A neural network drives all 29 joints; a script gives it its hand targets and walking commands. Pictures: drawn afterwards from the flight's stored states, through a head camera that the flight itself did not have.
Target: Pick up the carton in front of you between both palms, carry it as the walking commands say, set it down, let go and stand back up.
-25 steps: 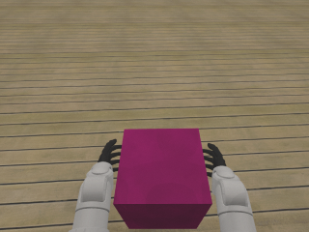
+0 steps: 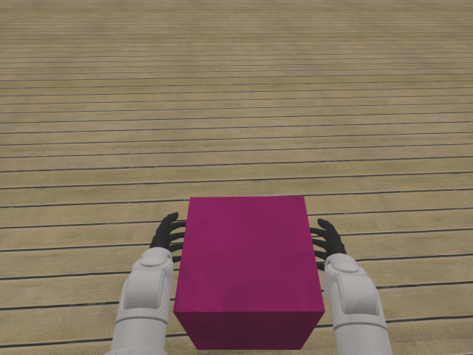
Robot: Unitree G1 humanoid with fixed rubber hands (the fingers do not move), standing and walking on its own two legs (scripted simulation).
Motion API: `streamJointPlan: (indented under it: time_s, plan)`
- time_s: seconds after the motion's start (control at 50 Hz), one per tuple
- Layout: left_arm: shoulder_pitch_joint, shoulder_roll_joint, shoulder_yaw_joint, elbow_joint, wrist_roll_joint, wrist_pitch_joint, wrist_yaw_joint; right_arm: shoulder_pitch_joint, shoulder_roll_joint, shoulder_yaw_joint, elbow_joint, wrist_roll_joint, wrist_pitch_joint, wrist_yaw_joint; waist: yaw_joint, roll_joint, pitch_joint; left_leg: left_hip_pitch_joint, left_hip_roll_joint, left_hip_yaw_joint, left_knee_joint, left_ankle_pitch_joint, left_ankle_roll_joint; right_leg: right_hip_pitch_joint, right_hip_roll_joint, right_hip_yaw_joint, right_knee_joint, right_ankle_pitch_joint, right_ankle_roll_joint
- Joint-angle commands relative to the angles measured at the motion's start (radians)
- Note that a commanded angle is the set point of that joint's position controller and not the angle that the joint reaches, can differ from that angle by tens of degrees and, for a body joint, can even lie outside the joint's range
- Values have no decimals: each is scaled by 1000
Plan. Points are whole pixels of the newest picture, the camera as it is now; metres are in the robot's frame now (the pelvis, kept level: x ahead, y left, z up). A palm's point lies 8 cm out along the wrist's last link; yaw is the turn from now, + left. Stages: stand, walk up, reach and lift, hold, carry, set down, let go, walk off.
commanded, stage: carry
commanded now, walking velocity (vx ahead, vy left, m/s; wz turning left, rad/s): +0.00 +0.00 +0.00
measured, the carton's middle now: (247, 276) +0.29 +0.00 -0.05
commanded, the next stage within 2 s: hold in 0.20 s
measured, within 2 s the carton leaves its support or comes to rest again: neither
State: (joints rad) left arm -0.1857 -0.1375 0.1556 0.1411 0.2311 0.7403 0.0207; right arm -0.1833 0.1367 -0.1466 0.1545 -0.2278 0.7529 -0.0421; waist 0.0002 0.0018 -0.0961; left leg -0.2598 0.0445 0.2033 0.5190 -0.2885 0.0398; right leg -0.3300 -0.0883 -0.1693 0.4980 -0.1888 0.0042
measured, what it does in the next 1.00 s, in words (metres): lowers itself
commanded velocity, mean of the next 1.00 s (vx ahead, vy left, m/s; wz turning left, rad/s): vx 0.00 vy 0.00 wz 0.00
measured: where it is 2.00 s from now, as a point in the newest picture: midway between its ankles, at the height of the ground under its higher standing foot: outside the picture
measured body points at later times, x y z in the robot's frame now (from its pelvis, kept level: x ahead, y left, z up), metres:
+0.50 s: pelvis -0.02 -0.02 +0.00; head -0.04 -0.02 +0.45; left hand +0.27 +0.18 +0.02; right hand +0.31 -0.12 +0.02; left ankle +0.00 +0.08 -0.74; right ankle +0.05 -0.14 -0.74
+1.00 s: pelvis -0.06 -0.05 -0.10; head +0.15 +0.00 +0.29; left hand +0.32 +0.18 -0.18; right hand +0.36 -0.12 -0.19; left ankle +0.00 +0.08 -0.74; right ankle +0.05 -0.14 -0.74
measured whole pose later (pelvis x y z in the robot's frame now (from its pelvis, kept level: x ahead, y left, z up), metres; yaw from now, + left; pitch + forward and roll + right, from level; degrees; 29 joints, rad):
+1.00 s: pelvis -0.06 -0.05 -0.10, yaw +13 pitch +27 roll +0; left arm -0.66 -0.09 0.37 0.57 0.24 0.20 0.00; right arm -0.59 0.14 -0.40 0.50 -0.24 0.21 -0.07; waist -0.01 0.01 0.01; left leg -1.24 -0.02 -0.02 1.13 -0.36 0.00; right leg -1.24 0.02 -0.01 1.12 -0.36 -0.01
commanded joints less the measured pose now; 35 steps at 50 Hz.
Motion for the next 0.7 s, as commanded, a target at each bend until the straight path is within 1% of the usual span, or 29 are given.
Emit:
streamJointPlan:
  time_s: [0.0, 0.18, 0.2, 0.22, 0.24, 0.26, 0.28, 0.3, 0.32, 0.34, 0.36, 0.38, 0.4, 0.44, 0.46, 0.48, 0.5, 0.52, 0.56, 0.62, 0.64, 0.68]
  plan:
    - [-434, -902, -559, -66, -246, -36, -220, -503, 884, 567, -123, 271, -57, 242, -1, 3, -253, 49, 132, -130, -103, 190, -6, 128, -85, 99, -46, 137, -10]
    - [-434, -901, -559, -67, -245, -36, -220, -503, 884, 567, -124, 271, -56, 241, -1, 3, -254, 48, 131, -131, -103, 195, -4, 125, -85, 97, -43, 134, -8]
    - [-354, -929, -526, -39, -240, -38, -229, -397, 906, 546, -146, 261, -51, 249, 9, 59, -140, 118, -74, -319, -147, 485, 2, 319, 199, 217, -59, 260, -35]
    - [-348, -922, -525, -51, -218, -57, -217, -423, 871, 548, -183, 252, -64, 250, 9, 79, -186, 173, -68, -333, -141, 537, -5, 319, 182, 244, -68, 299, -36]
    - [-321, -894, -500, -51, -182, -64, -211, -435, 871, 546, -194, 250, -69, 256, 22, 36, -182, 308, -72, -336, -126, 614, -7, 203, 182, 251, -87, 310, -27]
    - [-324, -893, -474, -33, -169, -70, -202, -463, 859, 552, -182, 256, -74, 263, 41, 42, -196, 359, -76, -328, -136, 558, -10, 203, 180, 247, -98, 270, -22]
    - [-320, -883, -476, -29, -170, -76, -199, -469, 868, 567, -183, 262, -79, 268, 37, 15, -178, 393, -78, -328, -135, 571, -10, 179, 187, 245, -106, 255, -16]
    - [-353, -895, -480, -36, -179, -83, -193, -490, 851, 568, -168, 267, -86, 271, 40, 31, -196, 398, -79, -321, -156, 477, -14, 202, 187, 245, -109, 201, -20]
    - [-403, -886, -504, -38, -186, -82, -202, -487, 860, 543, -155, 251, -89, 267, -5, 17, -149, 389, -81, -316, -151, 443, -15, 160, 191, 245, -115, 169, -18]
    - [-473, -897, -515, -34, -201, -85, -213, -504, 868, 517, -119, 236, -92, 257, -22, 15, -151, 342, -77, -311, -152, 377, -24, 198, 192, 249, -116, 130, -28]
    - [-524, -893, -513, -15, -206, -88, -226, -517, 875, 484, -81, 215, -96, 250, -34, 17, -125, 297, -80, -306, -152, 287, -27, 205, 189, 251, -115, 84, -34]
    - [-566, -883, -495, 19, -199, -93, -239, -543, 876, 440, -44, 193, -102, 249, -46, 18, -85, 297, -82, -302, -151, 206, -24, 162, 185, 250, -116, 32, -38]
    - [-632, -888, -480, 69, -193, -103, -254, -583, 891, 401, 10, 171, -112, 249, -66, 21, -65, 259, -82, -300, -147, 105, -21, 156, 180, 253, -114, -30, -43]
    - [-732, -897, -414, 190, -167, -133, -284, -672, 927, 327, 124, 134, -137, 255, -80, 9, -40, 192, -83, -302, -124, -27, -10, 123, 173, 250, -96, -115, -47]
    - [-775, -905, -373, 258, -147, -151, -296, -721, 942, 296, 180, 116, -150, 260, -81, 10, -38, 171, -85, -302, -108, -76, -3, 109, 169, 246, -82, -149, -46]
    - [-822, -907, -322, 324, -121, -173, -308, -772, 954, 261, 236, 93, -165, 265, -80, -12, -33, 130, -88, -303, -82, -93, 1, 89, 165, 245, -69, -171, -45]
    - [-852, -907, -266, 392, -92, -192, -312, -815, 959, 228, 288, 72, -177, 266, -70, -15, -34, 96, -93, -304, -61, -110, 6, 82, 162, 246, -56, -194, -44]
    - [-872, -895, -201, 452, -58, -211, -311, -847, 944, 186, 335, 47, -190, 264, -58, -16, -26, 51, -99, -306, -44, -127, 11, 75, 159, 248, -41, -217, -42]
    - [-888, -842, -73, 533, 18, -241, -293, -887, 889, 91, 398, -8, -215, 249, -37, -20, 3, -29, -110, -306, -12, -128, 20, 38, 157, 249, -7, -230, -38]
    - [-862, -747, 67, 597, 116, -285, -253, -888, 784, -30, 447, -88, -266, 217, -21, -16, 4, -119, -125, -290, 46, -90, 23, -52, 168, 240, 56, -195, -30]
    - [-853, -714, 95, 608, 136, -304, -243, -883, 750, -59, 456, -109, -290, 209, -17, -14, -10, -150, -129, -285, 69, -71, 21, -88, 174, 234, 84, -171, -27]
    - [-859, -659, 118, 617, 150, -354, -230, -884, 700, -91, 470, -129, -345, 197, -10, -9, -54, -213, -140, -275, 125, -31, 14, -155, 183, 228, 141, -127, -21]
